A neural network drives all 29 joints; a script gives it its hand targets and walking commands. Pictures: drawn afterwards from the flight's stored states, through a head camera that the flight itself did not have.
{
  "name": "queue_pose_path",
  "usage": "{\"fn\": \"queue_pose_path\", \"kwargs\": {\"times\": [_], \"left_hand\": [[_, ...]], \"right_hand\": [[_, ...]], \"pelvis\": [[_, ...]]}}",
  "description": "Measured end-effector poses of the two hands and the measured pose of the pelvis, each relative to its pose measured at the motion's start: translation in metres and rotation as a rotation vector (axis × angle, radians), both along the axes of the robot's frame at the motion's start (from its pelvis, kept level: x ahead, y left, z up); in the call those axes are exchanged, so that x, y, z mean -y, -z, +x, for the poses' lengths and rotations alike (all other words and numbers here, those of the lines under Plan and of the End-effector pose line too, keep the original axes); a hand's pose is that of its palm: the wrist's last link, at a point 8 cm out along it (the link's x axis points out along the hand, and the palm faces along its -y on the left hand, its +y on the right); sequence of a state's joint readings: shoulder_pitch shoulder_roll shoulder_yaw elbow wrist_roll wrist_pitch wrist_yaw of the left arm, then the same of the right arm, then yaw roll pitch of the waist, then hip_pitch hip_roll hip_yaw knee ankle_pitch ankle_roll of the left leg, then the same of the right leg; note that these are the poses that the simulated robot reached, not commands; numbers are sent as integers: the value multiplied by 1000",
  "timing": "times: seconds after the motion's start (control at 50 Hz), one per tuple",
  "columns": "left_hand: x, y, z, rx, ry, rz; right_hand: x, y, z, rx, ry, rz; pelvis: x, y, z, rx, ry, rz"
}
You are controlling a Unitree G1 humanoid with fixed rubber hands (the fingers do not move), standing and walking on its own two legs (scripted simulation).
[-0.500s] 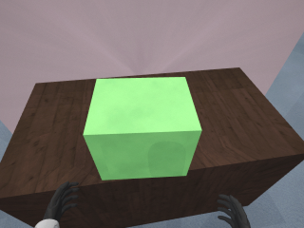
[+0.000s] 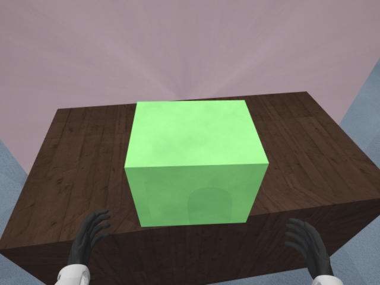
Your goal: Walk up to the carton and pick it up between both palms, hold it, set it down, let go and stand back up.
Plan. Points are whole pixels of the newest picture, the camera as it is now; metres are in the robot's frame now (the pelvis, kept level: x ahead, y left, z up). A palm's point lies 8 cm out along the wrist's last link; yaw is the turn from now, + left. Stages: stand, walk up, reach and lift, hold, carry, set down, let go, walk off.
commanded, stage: reach and lift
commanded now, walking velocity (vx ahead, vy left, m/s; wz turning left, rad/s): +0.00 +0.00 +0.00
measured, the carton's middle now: (192, 163) +0.44 +0.02 +0.00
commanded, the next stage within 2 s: none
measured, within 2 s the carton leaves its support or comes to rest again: neither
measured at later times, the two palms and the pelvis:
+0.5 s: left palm (86, 205) +0.28 +0.24 +0.04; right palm (317, 216) +0.28 -0.24 +0.03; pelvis -0.01 -0.02 +0.01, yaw +0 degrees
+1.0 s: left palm (78, 158) +0.34 +0.25 +0.12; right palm (312, 168) +0.35 -0.23 +0.10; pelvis -0.01 -0.02 +0.01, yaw +1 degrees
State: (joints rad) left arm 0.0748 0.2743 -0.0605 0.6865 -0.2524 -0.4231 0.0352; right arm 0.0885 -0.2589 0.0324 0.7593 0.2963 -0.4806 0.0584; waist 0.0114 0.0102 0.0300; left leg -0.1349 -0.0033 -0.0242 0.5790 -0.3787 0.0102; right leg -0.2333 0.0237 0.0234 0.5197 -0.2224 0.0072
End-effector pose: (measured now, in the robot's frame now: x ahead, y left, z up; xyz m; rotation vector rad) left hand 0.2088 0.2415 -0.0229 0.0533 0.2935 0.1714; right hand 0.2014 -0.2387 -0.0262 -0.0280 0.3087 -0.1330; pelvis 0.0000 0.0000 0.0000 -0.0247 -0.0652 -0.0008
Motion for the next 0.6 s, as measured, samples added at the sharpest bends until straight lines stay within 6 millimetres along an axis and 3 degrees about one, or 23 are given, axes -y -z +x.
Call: {"fn": "queue_pose_path", "kwargs": {"times": [0.26, 0.42, 0.6], "left_hand": [[3, -17, 34, 6, -13, -16], [2, -50, 66, 44, -15, -22], [0, -77, 82, 48, -7, -43]], "right_hand": [[8, -16, 31, 18, -14, 28], [9, -47, 65, 48, -45, 28], [-1, -72, 87, 57, -54, 35]], "pelvis": [[4, 0, -10, -19, 7, 15], [12, -4, -12, -26, 5, 23], [19, -9, -10, -28, -6, 23]]}}
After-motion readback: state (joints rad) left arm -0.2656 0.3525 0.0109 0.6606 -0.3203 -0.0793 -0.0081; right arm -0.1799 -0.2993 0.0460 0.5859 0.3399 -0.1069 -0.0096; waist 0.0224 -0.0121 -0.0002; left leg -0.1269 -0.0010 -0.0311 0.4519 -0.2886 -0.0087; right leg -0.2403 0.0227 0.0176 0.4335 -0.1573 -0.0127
